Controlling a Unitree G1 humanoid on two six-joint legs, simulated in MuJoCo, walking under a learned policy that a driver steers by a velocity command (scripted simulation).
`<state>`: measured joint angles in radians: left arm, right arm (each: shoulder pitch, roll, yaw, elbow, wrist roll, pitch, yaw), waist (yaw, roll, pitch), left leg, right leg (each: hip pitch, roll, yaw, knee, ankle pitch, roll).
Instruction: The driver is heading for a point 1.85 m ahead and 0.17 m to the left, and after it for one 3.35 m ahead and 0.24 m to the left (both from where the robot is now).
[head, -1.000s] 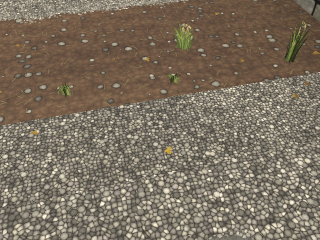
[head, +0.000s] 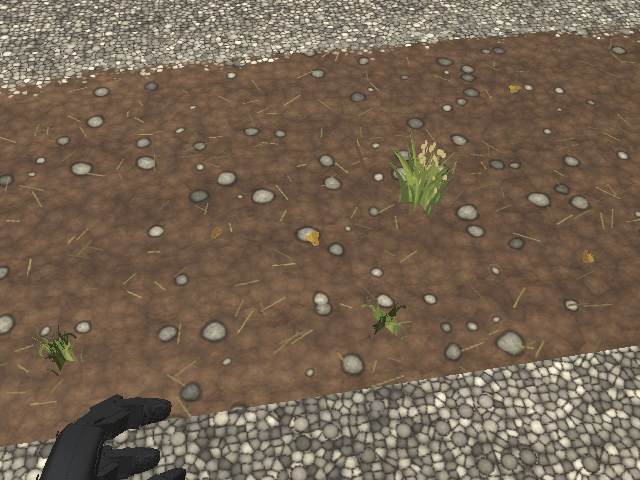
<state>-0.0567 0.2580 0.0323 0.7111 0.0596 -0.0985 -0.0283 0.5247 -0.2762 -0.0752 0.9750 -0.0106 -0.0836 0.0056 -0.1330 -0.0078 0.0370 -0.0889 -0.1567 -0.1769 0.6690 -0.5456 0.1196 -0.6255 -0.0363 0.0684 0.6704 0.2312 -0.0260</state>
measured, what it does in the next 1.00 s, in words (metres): goes down, turning left: right foot 0.16 m lower, then left foot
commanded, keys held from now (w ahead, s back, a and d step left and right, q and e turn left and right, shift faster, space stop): q+shift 0.24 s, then shift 0.76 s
